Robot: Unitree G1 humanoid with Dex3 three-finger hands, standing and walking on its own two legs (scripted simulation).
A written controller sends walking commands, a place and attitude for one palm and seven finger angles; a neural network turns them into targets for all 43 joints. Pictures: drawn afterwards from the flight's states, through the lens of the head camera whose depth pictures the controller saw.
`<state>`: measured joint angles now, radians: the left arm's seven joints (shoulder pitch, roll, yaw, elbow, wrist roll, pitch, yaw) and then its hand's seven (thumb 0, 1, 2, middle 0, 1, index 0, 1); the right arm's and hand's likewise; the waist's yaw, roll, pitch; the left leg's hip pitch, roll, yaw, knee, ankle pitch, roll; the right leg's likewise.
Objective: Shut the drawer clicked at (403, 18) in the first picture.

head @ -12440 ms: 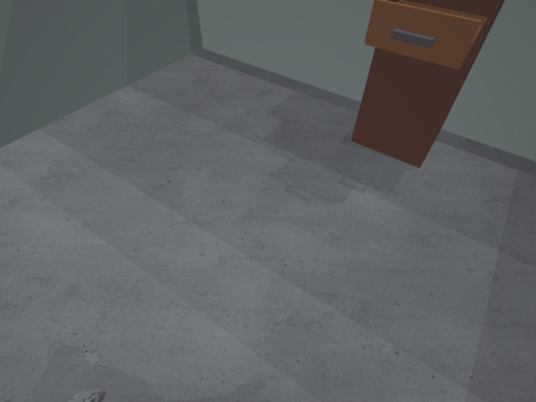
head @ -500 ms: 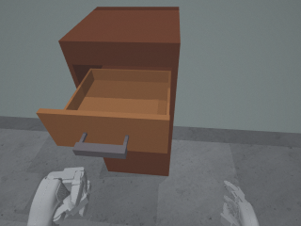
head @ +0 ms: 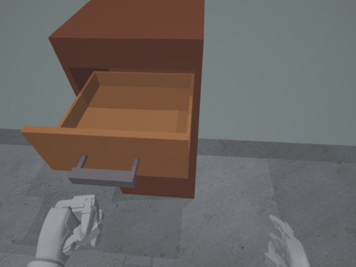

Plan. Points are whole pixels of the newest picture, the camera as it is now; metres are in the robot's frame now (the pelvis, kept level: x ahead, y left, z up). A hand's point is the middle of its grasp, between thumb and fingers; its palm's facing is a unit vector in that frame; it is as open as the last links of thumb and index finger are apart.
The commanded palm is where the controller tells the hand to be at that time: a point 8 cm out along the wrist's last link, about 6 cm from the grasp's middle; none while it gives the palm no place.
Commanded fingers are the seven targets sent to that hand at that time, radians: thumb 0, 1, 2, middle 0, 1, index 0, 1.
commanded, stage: bring the fist close to the handle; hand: left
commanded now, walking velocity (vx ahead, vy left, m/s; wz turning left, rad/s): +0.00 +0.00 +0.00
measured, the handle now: (106, 168) +0.33 +0.20 +0.04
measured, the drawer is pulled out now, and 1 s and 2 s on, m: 0.27 0.27 0.22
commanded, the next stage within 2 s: push the drawer shut in 0.90 s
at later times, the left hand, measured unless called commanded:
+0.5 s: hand (107, 218) +0.21 +0.16 +0.04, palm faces -0.04 -1.00 -0.02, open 3.2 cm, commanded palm +0.19 +0.22 +0.04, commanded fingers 0.00 0.90 0.90 -1.40 -1.60 -1.40 -1.60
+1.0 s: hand (109, 215) +0.22 +0.16 +0.04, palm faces -0.04 -1.00 -0.02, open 3.2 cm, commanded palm +0.20 +0.22 +0.04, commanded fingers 0.00 0.90 0.90 -1.40 -1.60 -1.40 -1.60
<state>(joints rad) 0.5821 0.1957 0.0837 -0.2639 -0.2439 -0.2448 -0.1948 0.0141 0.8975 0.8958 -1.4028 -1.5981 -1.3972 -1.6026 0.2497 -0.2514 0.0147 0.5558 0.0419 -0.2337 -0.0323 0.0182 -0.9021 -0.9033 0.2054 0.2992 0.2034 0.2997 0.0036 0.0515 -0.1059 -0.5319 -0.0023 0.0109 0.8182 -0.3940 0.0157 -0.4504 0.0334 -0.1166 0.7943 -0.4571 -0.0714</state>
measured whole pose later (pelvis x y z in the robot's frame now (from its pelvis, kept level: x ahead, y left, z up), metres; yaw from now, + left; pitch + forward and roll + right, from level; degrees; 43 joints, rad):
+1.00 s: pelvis -0.01 +0.03 -0.03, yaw -2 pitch +12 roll -2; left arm 0.42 0.17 -0.01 -0.13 -0.17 -0.33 -0.06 0.01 0.90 0.90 -1.40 -1.60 -1.40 -1.60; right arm 0.26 -0.25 0.03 0.47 0.02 -0.10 -0.01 0.02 -0.90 -0.90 0.21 0.30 0.20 0.30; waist -0.03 0.04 -0.14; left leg -0.76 -0.01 0.04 1.00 -0.46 0.06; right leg -0.68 0.02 -0.09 0.97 -0.51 -0.04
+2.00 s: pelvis -0.04 +0.02 -0.02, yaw -1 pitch +11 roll -2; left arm -0.17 0.23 0.05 0.43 -0.19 -0.36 -0.08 -0.03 0.73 0.95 -1.40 -1.60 -1.40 -1.60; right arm 0.23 -0.26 0.04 0.62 0.04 -0.09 -0.03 0.01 -0.90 -0.90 0.21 0.30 0.20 0.30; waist -0.04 0.03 -0.09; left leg -0.76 -0.01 0.02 0.96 -0.39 0.05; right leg -0.68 0.02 -0.11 0.94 -0.45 -0.05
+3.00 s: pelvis -0.04 +0.03 -0.03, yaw -2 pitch +17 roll -2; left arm -0.75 0.30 0.21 1.08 -0.11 -0.49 -0.07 -0.02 0.75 0.96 -1.40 -1.60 -1.40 -1.60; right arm 0.35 -0.27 0.03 0.67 0.00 -0.02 0.00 0.01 -0.90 -0.90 0.21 0.30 0.20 0.30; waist -0.12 0.03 -0.10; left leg -0.91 0.00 0.04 1.02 -0.40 0.06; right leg -0.83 0.02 -0.10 0.99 -0.45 -0.04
